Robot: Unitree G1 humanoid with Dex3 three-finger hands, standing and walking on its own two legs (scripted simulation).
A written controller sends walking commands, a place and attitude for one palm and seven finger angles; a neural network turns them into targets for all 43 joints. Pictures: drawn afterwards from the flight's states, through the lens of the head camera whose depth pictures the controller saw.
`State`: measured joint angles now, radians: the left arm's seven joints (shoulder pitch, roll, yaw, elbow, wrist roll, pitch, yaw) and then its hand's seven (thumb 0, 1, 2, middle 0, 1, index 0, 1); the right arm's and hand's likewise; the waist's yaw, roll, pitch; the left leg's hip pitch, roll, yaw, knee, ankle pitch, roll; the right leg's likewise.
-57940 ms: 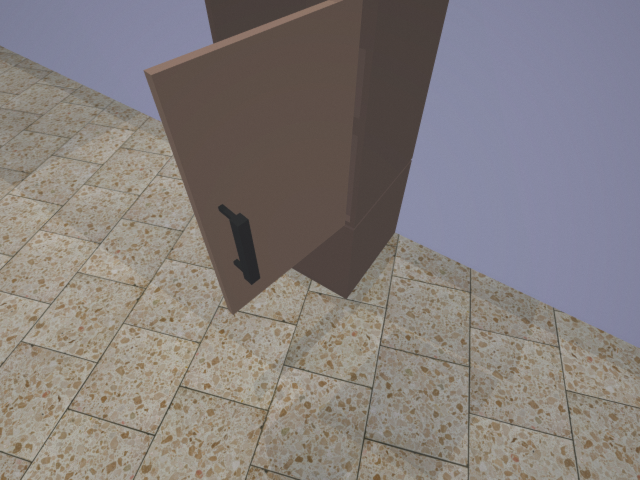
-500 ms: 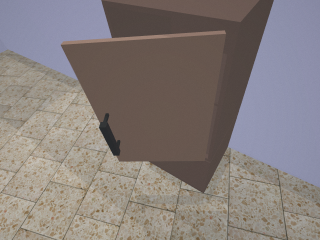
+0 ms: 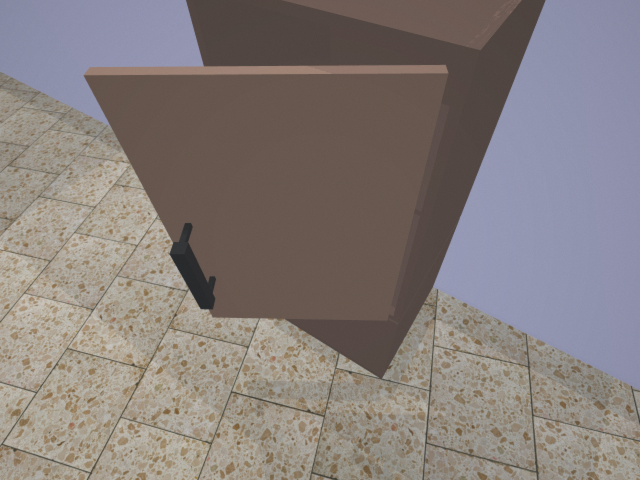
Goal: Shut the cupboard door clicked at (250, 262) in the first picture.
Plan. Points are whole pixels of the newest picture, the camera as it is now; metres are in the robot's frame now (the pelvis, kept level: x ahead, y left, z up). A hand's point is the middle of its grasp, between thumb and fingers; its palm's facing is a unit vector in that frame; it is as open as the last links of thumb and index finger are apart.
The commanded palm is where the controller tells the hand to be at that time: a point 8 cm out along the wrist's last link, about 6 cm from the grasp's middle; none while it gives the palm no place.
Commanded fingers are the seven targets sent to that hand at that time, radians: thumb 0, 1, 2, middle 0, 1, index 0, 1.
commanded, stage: look again from close up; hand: left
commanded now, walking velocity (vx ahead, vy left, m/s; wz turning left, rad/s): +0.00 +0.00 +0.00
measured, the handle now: (197, 268) +0.45 +0.24 -0.09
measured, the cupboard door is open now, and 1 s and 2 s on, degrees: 32 32 32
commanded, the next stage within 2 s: raise the hand and make a fist in 0.10 s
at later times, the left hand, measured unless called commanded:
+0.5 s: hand (180, 451) +0.16 +0.18 -0.03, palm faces +0.03 -1.00 -0.02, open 6.7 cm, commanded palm +0.10 +0.24 -0.07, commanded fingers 0.00 0.90 0.90 -0.47 -0.60 -0.47 -0.60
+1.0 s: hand out of the picture +0.12 +0.22 -0.07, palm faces +0.01 -1.00 -0.04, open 4.3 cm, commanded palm +0.09 +0.27 -0.07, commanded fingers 0.00 0.90 0.90 -0.93 -1.10 -0.93 -1.10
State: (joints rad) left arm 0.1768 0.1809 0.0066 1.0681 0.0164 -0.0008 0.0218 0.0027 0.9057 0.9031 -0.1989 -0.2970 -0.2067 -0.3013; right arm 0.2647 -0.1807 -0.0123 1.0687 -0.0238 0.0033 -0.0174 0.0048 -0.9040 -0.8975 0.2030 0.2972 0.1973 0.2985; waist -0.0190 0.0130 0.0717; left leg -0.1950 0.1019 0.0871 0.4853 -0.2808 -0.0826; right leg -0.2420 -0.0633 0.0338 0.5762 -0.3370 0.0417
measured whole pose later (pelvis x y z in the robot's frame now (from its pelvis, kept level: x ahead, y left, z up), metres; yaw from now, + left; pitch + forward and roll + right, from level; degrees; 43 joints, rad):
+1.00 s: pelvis -0.09 +0.03 -0.13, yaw +6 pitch +15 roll -2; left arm 0.37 0.25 0.14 -0.09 -0.25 -0.29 -0.27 0.02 0.90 0.90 -0.76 -0.91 -0.76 -0.91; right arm 0.30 -0.19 0.02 0.55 0.02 -0.26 -0.07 0.02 -0.89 -0.90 0.21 0.30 0.20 0.30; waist -0.02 0.04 -0.14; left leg -1.12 0.05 -0.07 1.34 -0.49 -0.04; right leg -1.04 -0.05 0.02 1.32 -0.55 0.05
